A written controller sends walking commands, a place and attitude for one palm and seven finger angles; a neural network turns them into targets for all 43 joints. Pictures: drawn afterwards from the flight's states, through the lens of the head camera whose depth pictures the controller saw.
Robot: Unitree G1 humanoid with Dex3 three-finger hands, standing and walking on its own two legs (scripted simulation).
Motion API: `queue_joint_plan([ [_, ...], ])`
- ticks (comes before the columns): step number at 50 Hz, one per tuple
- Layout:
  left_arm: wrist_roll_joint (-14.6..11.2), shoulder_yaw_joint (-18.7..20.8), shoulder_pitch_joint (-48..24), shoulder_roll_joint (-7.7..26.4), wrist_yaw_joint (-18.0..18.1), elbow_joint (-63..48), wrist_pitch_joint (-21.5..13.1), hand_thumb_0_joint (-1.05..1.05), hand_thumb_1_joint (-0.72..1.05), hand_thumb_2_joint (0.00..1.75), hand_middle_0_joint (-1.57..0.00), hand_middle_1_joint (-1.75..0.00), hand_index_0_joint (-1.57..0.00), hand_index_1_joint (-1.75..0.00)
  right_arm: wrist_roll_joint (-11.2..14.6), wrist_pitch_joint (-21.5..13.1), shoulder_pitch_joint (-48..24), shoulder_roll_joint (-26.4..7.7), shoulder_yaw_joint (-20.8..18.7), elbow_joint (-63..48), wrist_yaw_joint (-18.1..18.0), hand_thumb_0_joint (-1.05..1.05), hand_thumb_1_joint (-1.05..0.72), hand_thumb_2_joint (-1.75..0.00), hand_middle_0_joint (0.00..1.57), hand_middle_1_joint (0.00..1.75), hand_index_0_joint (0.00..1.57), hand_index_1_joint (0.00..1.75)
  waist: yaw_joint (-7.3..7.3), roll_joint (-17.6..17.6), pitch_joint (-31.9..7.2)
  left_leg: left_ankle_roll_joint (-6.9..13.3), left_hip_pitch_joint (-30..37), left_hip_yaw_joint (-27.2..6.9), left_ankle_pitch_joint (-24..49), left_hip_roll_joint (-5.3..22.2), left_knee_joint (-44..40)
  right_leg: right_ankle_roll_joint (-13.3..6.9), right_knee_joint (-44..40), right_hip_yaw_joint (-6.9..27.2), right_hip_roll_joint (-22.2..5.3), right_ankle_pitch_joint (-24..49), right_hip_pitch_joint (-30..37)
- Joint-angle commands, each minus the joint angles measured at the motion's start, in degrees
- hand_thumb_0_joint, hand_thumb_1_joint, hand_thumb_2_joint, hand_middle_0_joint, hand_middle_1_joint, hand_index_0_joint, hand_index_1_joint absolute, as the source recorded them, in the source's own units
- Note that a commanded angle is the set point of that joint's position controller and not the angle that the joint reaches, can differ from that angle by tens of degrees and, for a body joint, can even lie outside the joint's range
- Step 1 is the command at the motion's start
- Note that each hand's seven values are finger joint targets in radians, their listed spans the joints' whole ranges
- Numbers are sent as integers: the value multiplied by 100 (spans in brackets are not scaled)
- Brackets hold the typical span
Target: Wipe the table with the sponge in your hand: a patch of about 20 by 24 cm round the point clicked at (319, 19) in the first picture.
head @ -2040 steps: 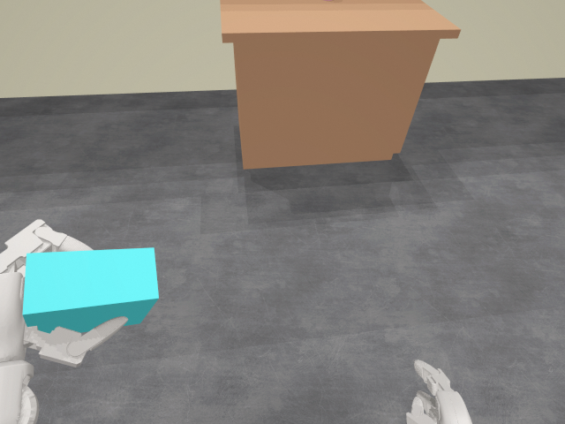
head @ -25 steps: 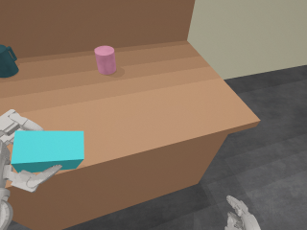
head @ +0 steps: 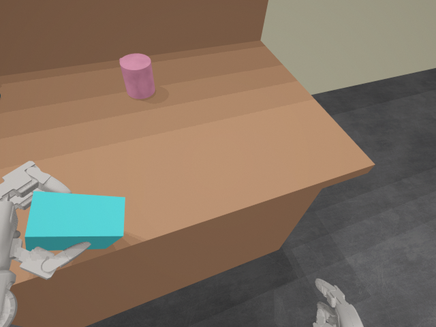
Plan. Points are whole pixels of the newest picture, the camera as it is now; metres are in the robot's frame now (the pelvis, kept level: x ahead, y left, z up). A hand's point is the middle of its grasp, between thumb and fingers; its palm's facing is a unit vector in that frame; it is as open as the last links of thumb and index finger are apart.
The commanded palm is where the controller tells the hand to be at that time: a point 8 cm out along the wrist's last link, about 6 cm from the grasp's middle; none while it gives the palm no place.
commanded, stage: turn the palm down, sponge in hand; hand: left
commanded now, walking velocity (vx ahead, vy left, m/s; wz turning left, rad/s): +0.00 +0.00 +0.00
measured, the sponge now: (88, 224) +0.24 +0.22 +0.10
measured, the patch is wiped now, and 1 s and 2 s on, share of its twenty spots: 0.00 0.00 0.00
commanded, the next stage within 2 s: none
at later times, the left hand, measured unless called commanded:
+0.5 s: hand (63, 256) +0.18 +0.21 +0.15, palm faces +0.30 -0.67 -0.68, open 9.9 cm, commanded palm +0.16 +0.26 +0.20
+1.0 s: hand (95, 191) +0.24 +0.18 +0.19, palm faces +0.30 -0.42 -0.86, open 9.9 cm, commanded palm +0.20 +0.24 +0.22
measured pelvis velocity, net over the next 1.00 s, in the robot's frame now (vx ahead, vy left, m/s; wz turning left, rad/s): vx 0.02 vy -0.08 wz -0.04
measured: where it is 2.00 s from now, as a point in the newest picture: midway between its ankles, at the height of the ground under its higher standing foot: outside the picture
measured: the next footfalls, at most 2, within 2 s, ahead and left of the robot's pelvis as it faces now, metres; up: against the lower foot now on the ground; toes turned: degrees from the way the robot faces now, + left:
none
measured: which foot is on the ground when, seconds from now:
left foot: down 0.00-1.00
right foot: down 0.00-1.00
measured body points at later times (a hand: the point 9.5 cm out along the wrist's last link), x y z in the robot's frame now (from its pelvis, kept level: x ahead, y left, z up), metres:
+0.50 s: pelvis -0.01 -0.05 -0.01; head +0.00 -0.06 +0.44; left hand +0.15 +0.24 +0.18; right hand +0.24 -0.24 -0.07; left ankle +0.02 +0.07 -0.73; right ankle +0.02 -0.12 -0.73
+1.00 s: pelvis +0.02 -0.08 -0.02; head +0.01 -0.13 +0.43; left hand +0.22 +0.20 +0.24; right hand +0.19 -0.34 -0.13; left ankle +0.02 +0.08 -0.73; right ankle +0.02 -0.12 -0.73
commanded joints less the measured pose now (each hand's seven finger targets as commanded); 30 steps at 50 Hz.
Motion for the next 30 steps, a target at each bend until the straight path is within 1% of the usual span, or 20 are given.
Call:
queue_joint_plan([
  [1,-114,1084,-942,1382,234,-2168,-492,0,10,130,-120,-160,-120,-160,35,-401,-475,-698,-295,-882,-35,0,-90,-90,20,30,20,30,156,1628,-1623,-520,1123,-1011,3515,1089,-425,-110,346,28,-305,-101,215],
  [4,-100,890,-684,1199,198,-2460,-462,0,10,130,-120,-160,-120,-160,53,-448,-386,-702,-339,-884,71,0,-90,-90,20,30,20,30,130,1441,-1644,-544,1427,-1032,4206,1192,-198,-114,163,-41,-305,-368,119],
  [5,535,2897,-5778,5493,243,-4364,-1456,0,10,130,-120,-160,-120,-160,524,-605,23,-943,172,-1144,-222,0,-90,-90,20,30,20,30,-103,2600,-1806,-141,650,-1155,2387,1284,-149,226,1030,449,-135,-664,371],
  [6,971,2215,-2870,3169,-43,-1130,-105,0,10,130,-120,-160,-120,-160,-303,-510,-556,-811,-296,-724,-149,0,-90,-90,20,30,20,30,699,1930,-2570,-658,1113,-839,1655,689,153,-268,1365,89,34,-270,474],
  [7,533,909,-2599,1879,-129,-1154,131,0,10,130,-120,-160,-120,-160,-330,-505,-905,-651,-83,-1130,212,0,-90,-90,20,30,20,30,269,1359,-1634,-756,808,-891,2901,573,16,-292,576,-207,155,-157,-206],
  [8,474,1220,-1990,1609,-267,-970,451,0,10,130,-120,-160,-120,-160,-262,-425,-589,-1004,-385,-793,234,0,-90,-90,20,30,20,30,301,1111,-2196,-791,1488,-824,3498,797,156,-219,557,-218,257,328,-287],
  [9,-90,1082,-1156,1224,-595,-745,977,0,10,130,-120,-160,-120,-160,-80,-404,-580,-1061,-485,-765,139,0,-90,-90,20,30,20,30,571,1166,-2076,-789,1590,-804,3600,818,86,-180,564,-134,97,257,-190],
  [10,-361,849,-253,801,-823,-385,1494,0,10,130,-120,-160,-120,-160,83,-345,-795,-1047,-389,-785,142,0,-90,-90,20,30,20,30,645,1183,-1746,-840,1624,-772,4069,867,124,-175,594,-132,93,479,-199],
  [11,-308,882,-268,987,-997,-865,1722,0,10,130,-120,-160,-120,-160,89,-245,-863,-1150,-425,-771,169,0,-90,-90,20,30,20,30,716,609,-1544,-745,1389,-716,4121,927,115,-141,483,-265,4,699,-180],
  [14,-25,723,-273,1173,-1225,-1166,2526,0,10,130,-120,-160,-120,-160,315,86,-1393,-1100,-336,-1068,94,0,-90,-90,20,30,20,30,612,-138,-1007,-511,752,-538,2691,743,13,-105,121,-483,79,1120,56],
  [15,187,755,-400,1340,-1176,-1566,2511,0,10,130,-120,-160,-120,-160,353,148,-1621,-1047,-221,-1201,96,0,-90,-90,20,30,20,30,579,-61,-965,-370,735,-395,2154,659,55,-128,39,-400,137,1087,55],
  [17,550,1014,-289,1625,-982,-1828,1995,0,10,130,-120,-160,-120,-160,126,213,-1403,-952,-249,-1237,2,0,-90,-90,20,30,20,30,464,-242,-1022,-304,575,-435,1418,600,27,-113,2,-378,178,761,-8],
  [18,677,1095,-487,1736,-819,-2067,1614,0,10,130,-120,-160,-120,-160,72,229,-1409,-906,-233,-1271,-53,0,-90,-90,20,30,20,30,377,-245,-1037,-278,493,-459,988,560,49,-92,11,-356,222,440,-168],
  [19,746,1200,-814,1871,-617,-2396,1207,0,10,130,-120,-160,-120,-160,12,204,-1434,-836,-234,-1289,-118,0,-90,-90,20,30,20,30,364,49,-1156,-255,473,-470,577,507,82,-86,36,-296,245,88,-282],
  [20,810,1531,-1413,2353,-347,-2864,899,0,10,130,-120,-160,-120,-160,48,152,-1481,-809,-191,-1300,-171,0,-90,-90,20,30,20,30,371,508,-1255,-257,464,-448,17,485,90,-116,87,-178,288,-350,-425],
  [21,938,1524,-1630,2275,-108,-2822,612,0,10,130,-120,-160,-120,-160,-76,64,-1343,-668,-203,-1218,-214,0,-90,-90,20,30,20,30,449,977,-1406,-297,421,-467,-93,427,128,-168,60,-144,254,-506,-394],
  [23,1023,1438,-1503,2056,197,-2152,306,0,10,130,-120,-160,-120,-160,-71,17,-1103,-666,-242,-876,-296,0,-90,-90,20,30,20,30,277,1361,-1098,-318,294,-471,-574,393,244,-150,12,-81,212,-725,-659],
  [25,1176,1567,-2220,2473,372,-1623,403,0,10,130,-120,-160,-120,-160,-14,52,-1094,-740,-232,-761,-366,0,-90,-90,20,30,20,30,133,1585,-1027,-279,155,-411,-833,314,397,-165,-118,132,128,-990,-669],
  [27,1238,1164,-2557,2336,273,-761,773,0,10,130,-120,-160,-120,-160,-33,166,-1166,-759,-246,-623,-473,0,-90,-90,20,30,20,30,82,1496,-937,-269,-46,-386,-860,281,492,-136,-377,337,-79,-1174,-444],
  [30,1308,769,-2621,2554,-143,241,1641,0,10,130,-120,-160,-120,-160,111,343,-1464,-876,-197,-688,-617,0,-90,-90,20,30,20,30,168,1079,-686,-332,-416,-324,-676,329,763,-121,-857,1242,-467,-1904,-175],
])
